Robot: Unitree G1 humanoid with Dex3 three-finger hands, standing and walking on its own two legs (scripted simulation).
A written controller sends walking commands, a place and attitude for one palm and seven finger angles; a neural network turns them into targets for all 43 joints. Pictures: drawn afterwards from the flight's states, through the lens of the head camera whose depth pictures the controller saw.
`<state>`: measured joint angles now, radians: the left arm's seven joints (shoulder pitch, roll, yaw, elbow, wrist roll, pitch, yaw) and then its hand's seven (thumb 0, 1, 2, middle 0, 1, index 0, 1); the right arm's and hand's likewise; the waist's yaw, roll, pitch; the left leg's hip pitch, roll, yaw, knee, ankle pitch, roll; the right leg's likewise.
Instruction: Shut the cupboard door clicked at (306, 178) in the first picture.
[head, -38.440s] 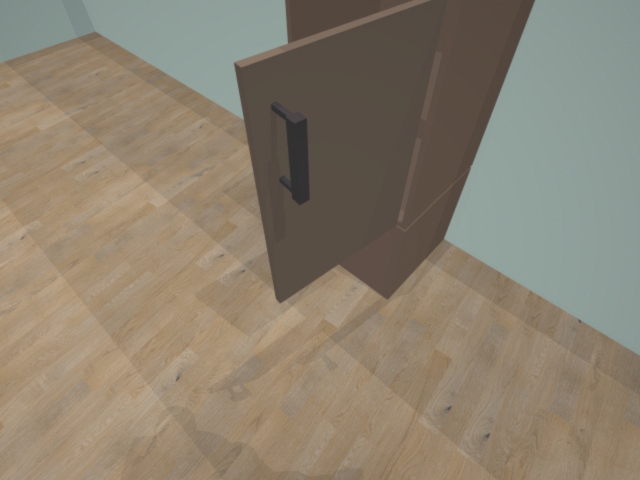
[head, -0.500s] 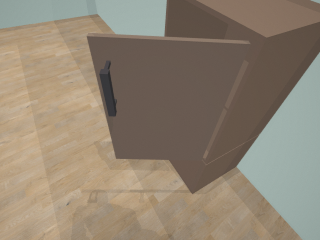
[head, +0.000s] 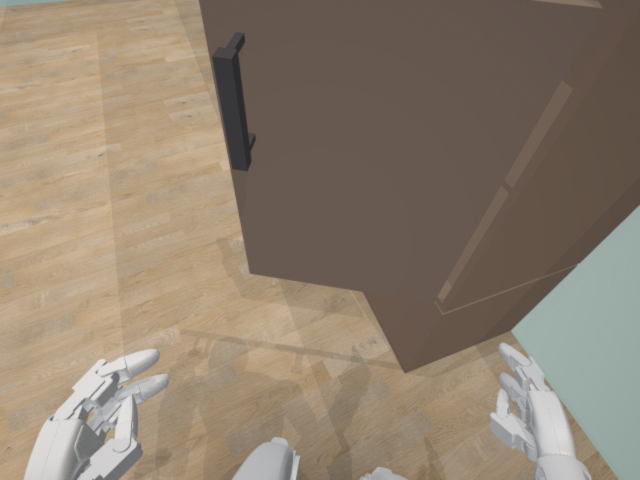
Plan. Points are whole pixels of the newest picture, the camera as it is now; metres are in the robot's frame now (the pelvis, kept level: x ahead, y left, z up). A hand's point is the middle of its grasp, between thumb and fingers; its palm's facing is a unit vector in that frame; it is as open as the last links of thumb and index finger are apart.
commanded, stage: raise the hand and make a fist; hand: left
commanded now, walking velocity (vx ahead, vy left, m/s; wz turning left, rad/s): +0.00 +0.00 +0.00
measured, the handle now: (239, 106) +0.50 +0.19 +0.18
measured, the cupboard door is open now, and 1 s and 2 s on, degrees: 60 60 60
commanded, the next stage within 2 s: bring the fist close to the handle in 1.42 s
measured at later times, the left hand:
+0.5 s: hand (153, 347) +0.21 +0.20 +0.12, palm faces -0.01 -1.00 -0.02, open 3.6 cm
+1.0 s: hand (115, 273) +0.25 +0.23 +0.18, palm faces +0.01 -1.00 -0.06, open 3.1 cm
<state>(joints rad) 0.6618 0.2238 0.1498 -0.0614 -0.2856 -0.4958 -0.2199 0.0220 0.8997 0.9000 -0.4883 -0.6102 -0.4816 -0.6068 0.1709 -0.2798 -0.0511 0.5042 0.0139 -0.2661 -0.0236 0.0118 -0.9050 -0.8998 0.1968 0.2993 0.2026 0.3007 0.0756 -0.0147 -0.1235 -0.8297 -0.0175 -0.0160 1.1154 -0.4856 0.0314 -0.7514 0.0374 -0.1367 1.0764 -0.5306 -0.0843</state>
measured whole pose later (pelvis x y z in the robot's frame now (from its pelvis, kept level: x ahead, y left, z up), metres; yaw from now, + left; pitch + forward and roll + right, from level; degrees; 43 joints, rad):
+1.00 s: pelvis +0.02 +0.04 +0.06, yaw -2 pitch +1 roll -2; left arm 0.31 0.28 0.17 -0.24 -0.28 -0.02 -0.17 0.02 0.90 0.90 -1.29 -1.49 -1.28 -1.48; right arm 0.26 -0.22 0.08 0.57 0.05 -0.25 -0.07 0.01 -0.90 -0.90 0.20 0.30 0.21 0.30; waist 0.05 0.04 -0.06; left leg -0.39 -0.06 0.00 0.70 -0.33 0.08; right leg -0.33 0.02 -0.05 0.65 -0.35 -0.01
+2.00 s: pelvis +0.02 +0.00 +0.07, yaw -3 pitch +1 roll +0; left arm 0.01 0.28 0.23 0.07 -0.29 0.02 -0.19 0.02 0.90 0.90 -1.30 -1.50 -1.30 -1.50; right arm 0.24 -0.27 0.04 0.62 0.06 -0.21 -0.08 0.01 -0.90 -0.90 0.20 0.30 0.20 0.30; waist 0.02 0.03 -0.04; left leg -0.34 -0.02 0.00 0.63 -0.31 0.02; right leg -0.30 0.06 -0.05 0.62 -0.33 -0.07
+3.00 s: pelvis +0.02 +0.02 +0.07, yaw -3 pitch +2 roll -1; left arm -0.31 0.20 0.11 0.33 -0.20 -0.01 -0.05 0.02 0.90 0.90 -1.30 -1.50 -1.30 -1.50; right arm 0.24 -0.26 0.03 0.63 0.06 -0.07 -0.05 0.01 -0.91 -0.90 0.20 0.30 0.20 0.30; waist 0.00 0.04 -0.03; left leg -0.35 -0.04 0.01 0.61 -0.30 0.05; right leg -0.31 0.04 -0.04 0.59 -0.32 -0.04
